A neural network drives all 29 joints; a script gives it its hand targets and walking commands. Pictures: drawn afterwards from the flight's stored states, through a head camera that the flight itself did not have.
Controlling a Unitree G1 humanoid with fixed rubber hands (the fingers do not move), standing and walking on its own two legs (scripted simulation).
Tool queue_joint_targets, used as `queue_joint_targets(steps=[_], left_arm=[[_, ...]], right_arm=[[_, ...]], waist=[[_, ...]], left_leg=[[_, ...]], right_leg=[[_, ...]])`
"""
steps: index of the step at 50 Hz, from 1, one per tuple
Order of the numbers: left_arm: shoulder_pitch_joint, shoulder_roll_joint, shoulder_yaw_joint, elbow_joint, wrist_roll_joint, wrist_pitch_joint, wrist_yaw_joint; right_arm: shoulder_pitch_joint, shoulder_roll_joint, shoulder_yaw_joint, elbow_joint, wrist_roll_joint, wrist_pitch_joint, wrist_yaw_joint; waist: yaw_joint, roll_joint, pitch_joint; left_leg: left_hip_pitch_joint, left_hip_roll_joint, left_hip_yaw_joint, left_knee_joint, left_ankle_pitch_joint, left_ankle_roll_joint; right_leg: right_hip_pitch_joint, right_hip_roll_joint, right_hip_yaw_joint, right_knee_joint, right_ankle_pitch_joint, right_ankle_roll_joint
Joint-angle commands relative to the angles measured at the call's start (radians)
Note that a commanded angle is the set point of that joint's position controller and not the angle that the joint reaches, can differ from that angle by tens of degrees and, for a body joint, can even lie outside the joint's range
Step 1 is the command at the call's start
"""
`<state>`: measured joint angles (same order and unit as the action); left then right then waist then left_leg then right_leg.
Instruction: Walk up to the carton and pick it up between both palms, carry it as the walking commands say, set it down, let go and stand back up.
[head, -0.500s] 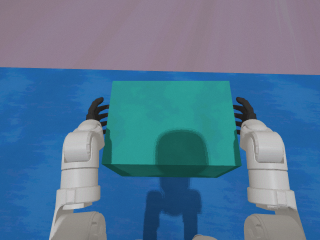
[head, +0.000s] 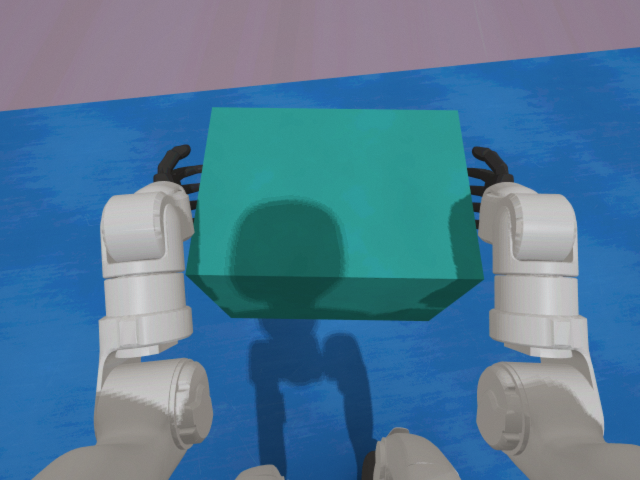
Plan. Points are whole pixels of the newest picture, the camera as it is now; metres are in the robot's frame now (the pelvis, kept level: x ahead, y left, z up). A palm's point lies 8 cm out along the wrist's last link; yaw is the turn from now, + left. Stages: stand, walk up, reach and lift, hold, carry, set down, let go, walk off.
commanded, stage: carry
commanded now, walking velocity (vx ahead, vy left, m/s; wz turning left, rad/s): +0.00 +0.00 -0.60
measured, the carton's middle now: (331, 225) +0.41 +0.03 +0.02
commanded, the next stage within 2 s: none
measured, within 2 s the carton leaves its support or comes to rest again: neither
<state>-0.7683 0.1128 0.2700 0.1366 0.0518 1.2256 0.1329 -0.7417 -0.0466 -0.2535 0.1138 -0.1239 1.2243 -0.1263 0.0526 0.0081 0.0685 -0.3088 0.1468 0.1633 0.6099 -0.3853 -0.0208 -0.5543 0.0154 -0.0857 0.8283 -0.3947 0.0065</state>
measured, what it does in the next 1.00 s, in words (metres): steps on the spot, turning right: right foot, then left foot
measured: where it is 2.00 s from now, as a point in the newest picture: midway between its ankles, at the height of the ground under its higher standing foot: outside the picture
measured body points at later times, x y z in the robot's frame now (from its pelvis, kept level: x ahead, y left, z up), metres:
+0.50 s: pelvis -0.01 +0.00 -0.01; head +0.07 -0.01 +0.43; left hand +0.42 +0.05 +0.08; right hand +0.29 -0.30 +0.09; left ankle +0.02 +0.10 -0.73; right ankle -0.03 -0.11 -0.71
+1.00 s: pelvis -0.05 +0.03 -0.01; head +0.00 +0.01 +0.43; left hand +0.37 -0.04 +0.08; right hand +0.15 -0.34 +0.10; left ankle +0.01 +0.12 -0.73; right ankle -0.07 -0.09 -0.70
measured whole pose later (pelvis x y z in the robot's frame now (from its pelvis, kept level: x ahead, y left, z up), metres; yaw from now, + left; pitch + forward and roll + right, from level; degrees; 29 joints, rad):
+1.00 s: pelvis -0.05 +0.03 -0.01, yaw -36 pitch +5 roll +0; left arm -0.71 0.06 0.30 0.11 0.12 1.20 0.12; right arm -0.73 -0.04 -0.25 0.15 -0.09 1.19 -0.16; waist -0.02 -0.05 0.03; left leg -0.41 0.08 0.15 0.68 -0.34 0.01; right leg -0.60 0.05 0.02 0.88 -0.46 0.00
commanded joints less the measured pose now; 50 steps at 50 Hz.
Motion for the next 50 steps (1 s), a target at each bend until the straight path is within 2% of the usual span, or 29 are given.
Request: queue_joint_targets(steps=[1, 3, 4, 5, 6, 7, 10, 14, 16, 17, 18, 19, 20, 21, 23, 26, 27, 28, 29, 30, 31, 33, 39, 45, 46, 47, 48, 49, 50], left_arm=[[-0.785, -1.165, -0.660, -0.094, -0.536, -0.013, -0.332], [-0.714, -1.185, -0.647, -0.052, -0.530, -0.002, -0.345], [-0.678, -1.200, -0.645, -0.033, -0.523, 0.001, -0.352], [-0.668, -1.203, -0.639, -0.024, -0.522, -0.001, -0.358], [-0.641, -1.201, -0.612, 0.004, -0.501, -0.012, -0.358], [-0.642, -1.199, -0.610, -0.010, -0.501, -0.011, -0.358], [-0.710, -1.173, -0.603, -0.098, -0.485, -0.034, -0.344], [-0.673, -1.140, -0.606, -0.170, -0.433, -0.039, -0.310], [-0.646, -1.129, -0.607, -0.177, -0.412, -0.037, -0.300], [-0.662, -1.124, -0.615, -0.173, -0.413, -0.040, -0.296], [-0.669, -1.131, -0.623, -0.194, -0.409, -0.035, -0.300], [-0.602, -1.143, -0.608, -0.173, -0.385, -0.024, -0.306], [-0.636, -1.142, -0.626, -0.174, -0.398, -0.031, -0.308], [-0.698, -1.143, -0.648, -0.174, -0.428, -0.036, -0.316], [-0.732, -1.150, -0.676, -0.166, -0.472, -0.038, -0.328], [-0.718, -1.160, -0.680, -0.108, -0.500, -0.034, -0.338], [-0.721, -1.163, -0.678, -0.083, -0.507, -0.031, -0.344], [-0.705, -1.166, -0.670, -0.052, -0.508, -0.026, -0.351], [-0.686, -1.165, -0.641, -0.007, -0.499, -0.030, -0.353], [-0.576, -1.175, -0.615, 0.037, -0.467, -0.025, -0.356], [-0.623, -1.172, -0.618, 0.021, -0.476, -0.021, -0.359], [-0.633, -1.164, -0.591, -0.003, -0.459, -0.026, -0.358], [-0.683, -1.134, -0.572, -0.094, -0.422, -0.034, -0.330], [-0.634, -1.122, -0.580, -0.100, -0.393, -0.025, -0.318], [-0.650, -1.123, -0.590, -0.098, -0.397, -0.026, -0.317], [-0.654, -1.136, -0.602, -0.100, -0.402, -0.026, -0.319], [-0.670, -1.165, -0.615, -0.120, -0.398, -0.020, -0.328], [-0.666, -1.171, -0.618, -0.124, -0.398, -0.021, -0.332], [-0.722, -1.176, -0.637, -0.131, -0.424, -0.029, -0.337]], right_arm=[[-0.746, 0.996, 0.556, -0.171, 0.451, -0.037, 0.298], [-0.645, 0.992, 0.536, -0.137, 0.415, -0.029, 0.296], [-0.620, 0.990, 0.530, -0.129, 0.405, -0.027, 0.298], [-0.650, 0.980, 0.529, -0.141, 0.406, -0.025, 0.299], [-0.673, 1.007, 0.546, -0.128, 0.422, -0.018, 0.310], [-0.691, 1.026, 0.569, -0.129, 0.441, -0.023, 0.312], [-0.795, 1.064, 0.644, -0.210, 0.512, -0.044, 0.321], [-0.781, 1.078, 0.658, -0.228, 0.560, -0.048, 0.334], [-0.753, 1.084, 0.659, -0.211, 0.566, -0.045, 0.342], [-0.780, 1.080, 0.662, -0.202, 0.571, -0.046, 0.346], [-0.758, 1.063, 0.653, -0.193, 0.554, -0.053, 0.348], [-0.661, 1.069, 0.648, -0.158, 0.526, -0.047, 0.350], [-0.697, 1.071, 0.653, -0.172, 0.531, -0.052, 0.351], [-0.748, 1.062, 0.658, -0.180, 0.524, -0.057, 0.347], [-0.767, 1.045, 0.652, -0.197, 0.512, -0.062, 0.338], [-0.737, 1.012, 0.617, -0.171, 0.475, -0.055, 0.329], [-0.730, 1.001, 0.606, -0.149, 0.463, -0.053, 0.326], [-0.726, 0.988, 0.592, -0.126, 0.451, -0.049, 0.323], [-0.732, 0.983, 0.580, -0.095, 0.441, -0.042, 0.325], [-0.656, 1.016, 0.576, -0.062, 0.438, -0.028, 0.333], [-0.691, 1.035, 0.595, -0.065, 0.451, -0.033, 0.333], [-0.710, 1.072, 0.618, -0.080, 0.485, -0.038, 0.342], [-0.796, 1.100, 0.633, -0.130, 0.556, -0.046, 0.345], [-0.745, 1.108, 0.612, -0.092, 0.553, -0.036, 0.355], [-0.753, 1.110, 0.612, -0.082, 0.552, -0.037, 0.357], [-0.750, 1.100, 0.607, -0.074, 0.545, -0.040, 0.361], [-0.723, 1.089, 0.600, -0.080, 0.517, -0.050, 0.360], [-0.687, 1.103, 0.603, -0.087, 0.512, -0.050, 0.359], [-0.731, 1.093, 0.602, -0.103, 0.506, -0.054, 0.357]], waist=[[-0.076, 0.249, -0.552], [-0.074, 0.243, -0.556], [-0.059, 0.204, -0.581], [-0.044, 0.109, -0.631], [-0.032, -0.175, -0.658], [-0.033, -0.229, -0.665], [-0.034, -0.163, -0.651], [-0.032, -0.164, -0.675], [-0.048, -0.127, -0.671], [-0.059, -0.064, -0.681], [-0.067, 0.200, -0.693], [-0.059, 0.322, -0.661], [-0.055, 0.243, -0.640], [-0.052, 0.173, -0.618], [-0.052, 0.204, -0.591], [-0.061, 0.221, -0.588], [-0.055, 0.177, -0.590], [-0.048, 0.121, -0.606], [-0.036, -0.050, -0.641], [-0.032, -0.239, -0.632], [-0.033, -0.202, -0.643], [-0.036, -0.149, -0.622], [-0.034, -0.166, -0.640], [-0.039, -0.166, -0.634], [-0.052, -0.135, -0.638], [-0.063, 0.012, -0.634], [-0.069, 0.300, -0.604], [-0.062, 0.256, -0.591], [-0.058, 0.176, -0.565]], left_leg=[[0.483, 0.184, -0.046, 0.061, 1.042, 0.057], [0.469, 0.182, -0.010, 0.143, 1.044, 0.019], [0.347, 0.172, 0.010, 0.231, 0.953, -0.023], [0.108, 0.138, -0.006, 0.328, 0.662, -0.068], [-0.210, 0.025, -0.044, 0.434, -0.059, -0.105], [-0.328, -0.019, -0.085, 0.443, -0.317, -0.105], [-0.333, -0.044, -0.127, 0.348, -0.226, -0.084], [-0.187, -0.072, -0.097, 0.203, -0.080, -0.067], [-0.037, -0.068, -0.068, 0.012, 0.093, -0.051], [0.152, 0.011, -0.115, -0.112, 0.332, -0.007], [0.306, 0.251, -0.369, -0.103, 0.752, 0.117], [0.364, 0.371, -0.443, -0.096, 0.953, 0.212], [0.399, 0.365, -0.409, -0.062, 1.057, 0.216], [0.385, 0.329, -0.340, -0.044, 1.019, 0.181], [0.314, 0.255, -0.171, -0.026, 0.888, 0.101], [0.334, 0.233, -0.066, 0.040, 0.845, 0.055], [0.304, 0.213, -0.027, 0.104, 0.801, 0.023], [0.182, 0.190, -0.019, 0.175, 0.639, -0.022], [-0.065, 0.132, -0.026, 0.276, 0.322, -0.075], [-0.269, 0.028, -0.028, 0.379, -0.243, -0.110], [-0.348, -0.012, -0.061, 0.439, -0.306, -0.114], [-0.390, -0.021, -0.108, 0.472, -0.231, -0.106], [-0.289, -0.061, -0.115, 0.369, -0.134, -0.085], [-0.026, -0.098, -0.068, 0.013, -0.017, -0.056], [0.121, -0.051, -0.072, -0.107, 0.139, -0.033], [0.292, 0.110, -0.228, -0.172, 0.399, 0.039], [0.329, 0.356, -0.428, -0.175, 0.715, 0.185], [0.332, 0.412, -0.414, -0.143, 0.902, 0.234], [0.306, 0.368, -0.361, -0.134, 0.891, 0.214]], right_leg=[[0.009, 0.048, -0.090, -0.148, 0.025, 0.009], [0.104, 0.053, -0.097, -0.331, 0.156, 0.000], [0.262, 0.007, -0.033, -0.404, 0.299, -0.013], [0.484, -0.114, 0.141, -0.334, 0.705, -0.059], [0.691, -0.309, 0.412, -0.199, 1.339, -0.197], [0.785, -0.316, 0.426, -0.175, 1.518, -0.229], [0.723, -0.279, 0.362, -0.190, 1.237, -0.197], [0.583, -0.234, 0.306, -0.195, 1.008, -0.172], [0.473, -0.187, 0.255, -0.144, 0.855, -0.131], [0.314, -0.146, 0.193, -0.058, 0.630, -0.079], [0.058, -0.023, 0.089, 0.078, 0.177, -0.013], [-0.054, 0.014, 0.036, 0.156, -0.242, -0.004], [-0.076, -0.014, 0.066, 0.184, -0.247, -0.019], [-0.048, -0.033, 0.081, 0.146, -0.195, -0.021], [0.057, -0.014, 0.030, 0.017, -0.078, -0.012], [0.152, 0.030, -0.051, -0.201, 0.022, -0.004], [0.227, 0.012, -0.030, -0.332, 0.129, -0.008], [0.359, -0.064, 0.084, -0.375, 0.276, -0.028], [0.547, -0.215, 0.288, -0.261, 0.788, -0.106], [0.639, -0.331, 0.450, -0.222, 1.301, -0.185], [0.738, -0.317, 0.418, -0.185, 1.449, -0.202], [0.719, -0.293, 0.368, -0.195, 1.291, -0.178], [0.609, -0.252, 0.345, -0.258, 0.964, -0.175], [0.445, -0.184, 0.337, -0.234, 0.776, -0.129], [0.337, -0.158, 0.293, -0.184, 0.666, -0.089], [0.123, -0.079, 0.215, -0.059, 0.369, -0.033], [-0.078, 0.036, 0.072, 0.117, -0.161, 0.010], [-0.099, -0.023, 0.062, 0.261, -0.260, 0.010], [-0.084, -0.042, 0.084, 0.285, -0.216, 0.004]])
